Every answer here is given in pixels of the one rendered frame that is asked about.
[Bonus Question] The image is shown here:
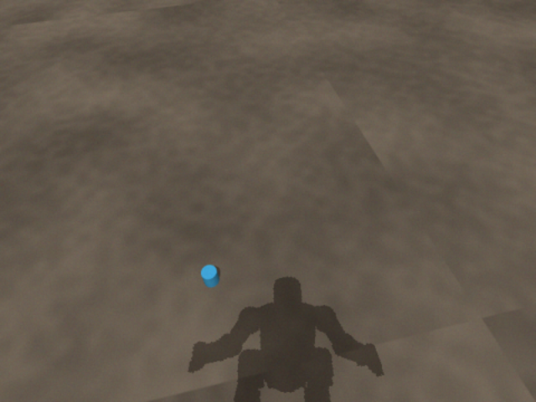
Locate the tin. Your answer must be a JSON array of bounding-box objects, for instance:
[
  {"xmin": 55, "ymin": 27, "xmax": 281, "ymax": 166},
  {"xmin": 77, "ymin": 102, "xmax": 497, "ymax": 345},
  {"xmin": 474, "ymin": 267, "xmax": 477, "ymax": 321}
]
[{"xmin": 201, "ymin": 265, "xmax": 219, "ymax": 287}]

